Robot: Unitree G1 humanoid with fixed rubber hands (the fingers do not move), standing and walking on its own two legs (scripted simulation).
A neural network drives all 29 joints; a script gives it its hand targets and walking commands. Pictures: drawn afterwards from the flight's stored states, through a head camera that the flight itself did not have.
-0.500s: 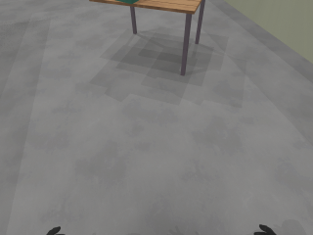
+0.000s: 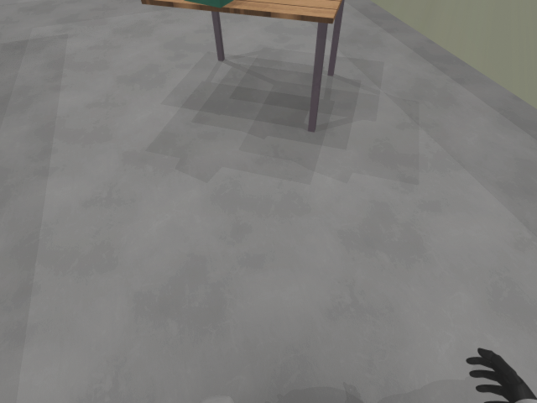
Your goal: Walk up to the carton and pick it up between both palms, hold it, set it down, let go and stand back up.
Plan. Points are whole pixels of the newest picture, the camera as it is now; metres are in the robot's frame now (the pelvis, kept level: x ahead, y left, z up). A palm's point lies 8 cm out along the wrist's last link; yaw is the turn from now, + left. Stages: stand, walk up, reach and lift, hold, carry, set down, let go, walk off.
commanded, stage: walk up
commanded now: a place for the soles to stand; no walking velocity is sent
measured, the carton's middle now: out of the picture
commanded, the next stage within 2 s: none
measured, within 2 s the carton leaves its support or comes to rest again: neither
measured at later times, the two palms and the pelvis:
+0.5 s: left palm (40, 297) +0.29 +0.40 -0.05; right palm (433, 331) +0.24 -0.27 -0.11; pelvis +0.19 +0.06 +0.00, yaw -8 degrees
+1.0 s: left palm (74, 177) +0.61 +0.48 -0.08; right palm (347, 270) +0.35 -0.14 -0.09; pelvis +0.42 +0.19 +0.00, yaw -13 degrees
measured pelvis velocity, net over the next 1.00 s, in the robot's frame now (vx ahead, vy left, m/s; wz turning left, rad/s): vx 0.42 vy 0.19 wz -0.23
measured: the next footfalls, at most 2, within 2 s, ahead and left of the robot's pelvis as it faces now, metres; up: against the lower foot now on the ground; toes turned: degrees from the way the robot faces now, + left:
right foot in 0.30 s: +0.22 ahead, -0.09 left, +0.00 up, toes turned -12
left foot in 0.68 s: +0.46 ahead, +0.25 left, +0.00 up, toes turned -4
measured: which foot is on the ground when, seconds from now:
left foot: down 0.00-0.32, up 0.34-0.66, down 0.68-1.00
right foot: up 0.00-0.28, down 0.30-0.70, up 0.72-1.00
